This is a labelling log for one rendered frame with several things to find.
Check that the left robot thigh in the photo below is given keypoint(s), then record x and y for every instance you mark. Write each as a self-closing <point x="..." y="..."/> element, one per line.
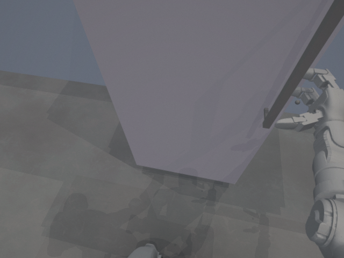
<point x="145" y="252"/>

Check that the handle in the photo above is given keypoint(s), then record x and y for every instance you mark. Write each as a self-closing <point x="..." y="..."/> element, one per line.
<point x="324" y="31"/>

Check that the robot left shin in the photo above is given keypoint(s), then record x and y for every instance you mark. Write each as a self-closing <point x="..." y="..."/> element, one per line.
<point x="150" y="245"/>

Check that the robot right upper arm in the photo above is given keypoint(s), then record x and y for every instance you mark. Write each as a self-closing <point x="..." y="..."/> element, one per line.
<point x="325" y="227"/>

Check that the robot right forearm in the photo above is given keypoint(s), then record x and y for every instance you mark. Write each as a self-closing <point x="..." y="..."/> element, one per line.
<point x="328" y="162"/>

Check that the fridge door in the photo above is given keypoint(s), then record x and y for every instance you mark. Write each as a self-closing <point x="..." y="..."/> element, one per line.
<point x="189" y="79"/>

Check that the robot right hand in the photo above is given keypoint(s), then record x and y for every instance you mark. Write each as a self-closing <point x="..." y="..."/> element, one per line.
<point x="330" y="103"/>

